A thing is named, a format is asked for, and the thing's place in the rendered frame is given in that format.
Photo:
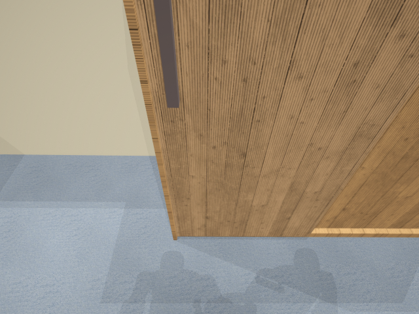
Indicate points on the handle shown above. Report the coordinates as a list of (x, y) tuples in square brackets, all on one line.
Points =
[(164, 22)]

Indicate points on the wardrobe door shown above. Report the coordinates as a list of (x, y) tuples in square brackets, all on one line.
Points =
[(384, 190), (280, 103)]

